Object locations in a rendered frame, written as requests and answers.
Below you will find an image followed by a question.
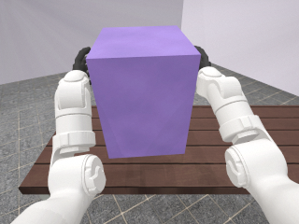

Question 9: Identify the right robot hand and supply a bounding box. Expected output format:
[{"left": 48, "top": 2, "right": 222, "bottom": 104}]
[{"left": 195, "top": 46, "right": 211, "bottom": 72}]

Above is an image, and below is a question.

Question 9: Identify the carton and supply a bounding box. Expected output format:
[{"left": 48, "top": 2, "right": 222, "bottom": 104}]
[{"left": 85, "top": 25, "right": 201, "bottom": 159}]

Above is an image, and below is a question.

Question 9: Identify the left robot upper arm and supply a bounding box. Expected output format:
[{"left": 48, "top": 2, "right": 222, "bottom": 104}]
[{"left": 10, "top": 154, "right": 107, "bottom": 224}]

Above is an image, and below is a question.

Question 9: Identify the table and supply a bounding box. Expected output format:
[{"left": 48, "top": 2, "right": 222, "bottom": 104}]
[{"left": 19, "top": 105, "right": 299, "bottom": 201}]

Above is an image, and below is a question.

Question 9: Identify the left robot forearm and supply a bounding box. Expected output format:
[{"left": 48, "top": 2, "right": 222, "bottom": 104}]
[{"left": 48, "top": 70, "right": 96, "bottom": 191}]

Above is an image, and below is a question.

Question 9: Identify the right robot upper arm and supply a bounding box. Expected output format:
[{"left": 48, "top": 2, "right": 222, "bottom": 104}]
[{"left": 224, "top": 138, "right": 299, "bottom": 224}]

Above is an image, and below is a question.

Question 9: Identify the left robot hand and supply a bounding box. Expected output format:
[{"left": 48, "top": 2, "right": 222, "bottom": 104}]
[{"left": 72, "top": 47, "right": 92, "bottom": 85}]

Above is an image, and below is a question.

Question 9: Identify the right robot forearm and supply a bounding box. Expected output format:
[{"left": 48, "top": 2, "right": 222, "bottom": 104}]
[{"left": 196, "top": 66, "right": 288, "bottom": 173}]

